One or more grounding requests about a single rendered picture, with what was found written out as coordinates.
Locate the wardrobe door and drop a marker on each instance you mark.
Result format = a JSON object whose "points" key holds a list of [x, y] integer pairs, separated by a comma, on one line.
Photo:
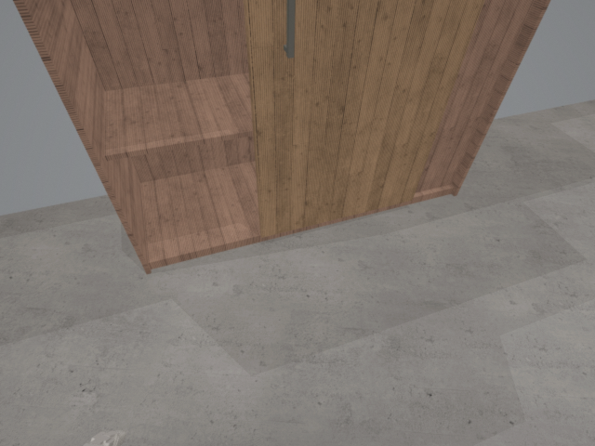
{"points": [[495, 34], [346, 125]]}

